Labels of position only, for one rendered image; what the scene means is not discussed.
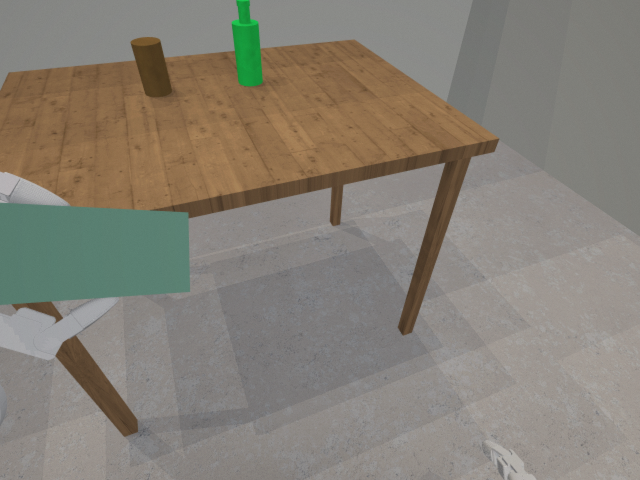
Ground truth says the sponge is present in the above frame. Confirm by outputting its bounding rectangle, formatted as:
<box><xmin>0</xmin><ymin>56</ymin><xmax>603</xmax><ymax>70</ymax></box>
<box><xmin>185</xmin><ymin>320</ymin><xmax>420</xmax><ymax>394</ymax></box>
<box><xmin>0</xmin><ymin>203</ymin><xmax>190</xmax><ymax>305</ymax></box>

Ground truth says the table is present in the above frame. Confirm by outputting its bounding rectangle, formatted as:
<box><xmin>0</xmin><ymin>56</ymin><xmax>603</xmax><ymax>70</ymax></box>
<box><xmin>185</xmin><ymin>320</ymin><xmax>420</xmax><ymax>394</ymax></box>
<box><xmin>0</xmin><ymin>40</ymin><xmax>499</xmax><ymax>437</ymax></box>

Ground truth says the left robot hand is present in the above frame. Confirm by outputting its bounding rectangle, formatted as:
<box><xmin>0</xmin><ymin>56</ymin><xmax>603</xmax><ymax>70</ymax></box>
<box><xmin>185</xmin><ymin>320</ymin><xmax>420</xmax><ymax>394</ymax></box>
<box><xmin>0</xmin><ymin>172</ymin><xmax>119</xmax><ymax>360</ymax></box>

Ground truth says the right robot hand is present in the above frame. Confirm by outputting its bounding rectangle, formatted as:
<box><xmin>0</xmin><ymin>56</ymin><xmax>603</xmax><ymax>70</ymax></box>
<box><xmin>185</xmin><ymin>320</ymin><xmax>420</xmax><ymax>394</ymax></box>
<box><xmin>482</xmin><ymin>440</ymin><xmax>537</xmax><ymax>480</ymax></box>

